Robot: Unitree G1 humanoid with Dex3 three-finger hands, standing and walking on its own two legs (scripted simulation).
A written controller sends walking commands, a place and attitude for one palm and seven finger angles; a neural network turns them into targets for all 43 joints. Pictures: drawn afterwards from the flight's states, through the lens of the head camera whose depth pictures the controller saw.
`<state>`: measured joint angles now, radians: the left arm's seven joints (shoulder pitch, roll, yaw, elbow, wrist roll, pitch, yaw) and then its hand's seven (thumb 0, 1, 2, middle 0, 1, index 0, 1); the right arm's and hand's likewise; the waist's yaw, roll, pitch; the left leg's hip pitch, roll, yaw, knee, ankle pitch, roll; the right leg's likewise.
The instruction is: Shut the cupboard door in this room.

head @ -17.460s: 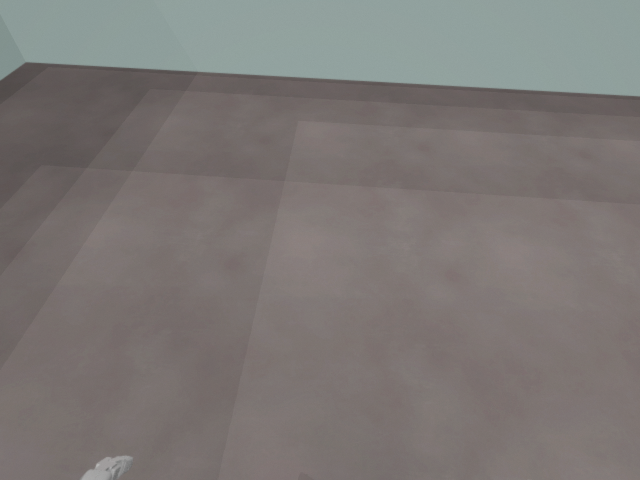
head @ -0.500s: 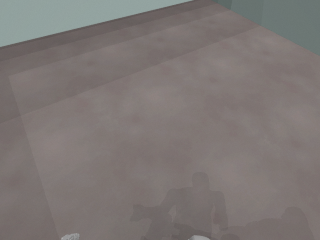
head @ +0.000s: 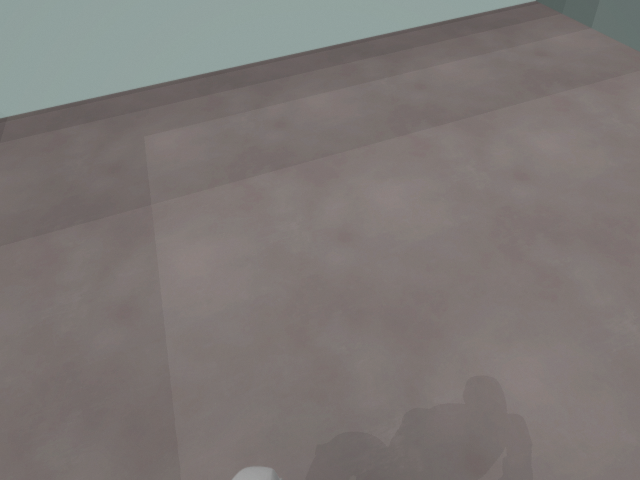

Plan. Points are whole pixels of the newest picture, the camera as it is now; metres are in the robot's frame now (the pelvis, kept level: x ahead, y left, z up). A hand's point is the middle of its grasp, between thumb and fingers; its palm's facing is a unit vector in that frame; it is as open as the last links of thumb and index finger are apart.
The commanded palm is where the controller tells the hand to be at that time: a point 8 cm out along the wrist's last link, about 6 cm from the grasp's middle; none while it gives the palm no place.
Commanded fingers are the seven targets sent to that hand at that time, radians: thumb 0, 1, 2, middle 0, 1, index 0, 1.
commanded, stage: turn or walk to find it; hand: left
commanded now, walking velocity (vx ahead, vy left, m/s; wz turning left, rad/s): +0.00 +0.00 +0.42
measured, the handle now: out of the picture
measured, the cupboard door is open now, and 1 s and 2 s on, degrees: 87 87 87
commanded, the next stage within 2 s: stand and wait in 1.48 s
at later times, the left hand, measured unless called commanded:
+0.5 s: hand out of the picture +0.00 +0.27 -0.17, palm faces +0.23 -0.94 -0.23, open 7.4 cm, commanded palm none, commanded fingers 0.00 0.90 0.90 -0.20 -0.30 -0.20 -0.30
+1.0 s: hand out of the picture -0.07 +0.19 -0.15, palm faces +0.43 -0.86 -0.26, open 7.4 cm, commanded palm none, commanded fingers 0.00 0.90 0.90 -0.20 -0.30 -0.20 -0.30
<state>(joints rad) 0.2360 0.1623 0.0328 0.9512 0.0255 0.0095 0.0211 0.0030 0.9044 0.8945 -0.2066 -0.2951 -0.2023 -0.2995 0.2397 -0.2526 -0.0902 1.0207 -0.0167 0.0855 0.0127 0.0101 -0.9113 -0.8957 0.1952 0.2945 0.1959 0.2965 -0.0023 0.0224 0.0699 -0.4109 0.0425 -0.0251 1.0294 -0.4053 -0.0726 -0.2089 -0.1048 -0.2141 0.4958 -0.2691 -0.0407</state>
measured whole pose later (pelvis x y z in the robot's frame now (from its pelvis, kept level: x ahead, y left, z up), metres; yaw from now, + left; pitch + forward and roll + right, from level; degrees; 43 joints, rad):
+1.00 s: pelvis -0.05 -0.01 +0.00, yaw +25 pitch -1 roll +2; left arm 0.22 0.16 0.03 0.95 0.02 0.01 0.02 0.00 0.91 0.89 -0.21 -0.30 -0.20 -0.30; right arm 0.25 -0.25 -0.10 1.02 -0.02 0.09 0.02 0.01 -0.91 -0.90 0.20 0.29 0.20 0.30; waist -0.01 0.02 0.06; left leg -0.43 0.04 -0.03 1.08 -0.39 -0.07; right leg -0.21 -0.10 -0.18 0.50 -0.26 -0.03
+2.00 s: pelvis -0.09 -0.03 +0.00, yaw +51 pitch -1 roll +2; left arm 0.21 0.17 0.03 0.94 0.03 0.01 0.02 0.00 0.90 0.89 -0.21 -0.30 -0.20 -0.30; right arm 0.23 -0.25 -0.09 1.01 -0.02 0.09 0.02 0.01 -0.91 -0.90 0.20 0.29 0.20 0.30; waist -0.01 0.01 0.08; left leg -0.42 0.05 0.00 1.00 -0.42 -0.07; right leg -0.20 -0.13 -0.23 0.52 -0.29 -0.02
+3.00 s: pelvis -0.08 -0.03 +0.00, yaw +82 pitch -1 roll +3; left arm 0.24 0.16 0.03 0.94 0.02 0.00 0.01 0.00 0.90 0.89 -0.21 -0.30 -0.20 -0.30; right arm 0.23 -0.26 -0.10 1.00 -0.02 0.09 0.03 0.01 -0.91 -0.90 0.19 0.29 0.20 0.30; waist -0.01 0.03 0.07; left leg -0.44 0.06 -0.01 1.06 -0.38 -0.08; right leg -0.17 -0.11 -0.24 0.49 -0.31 -0.03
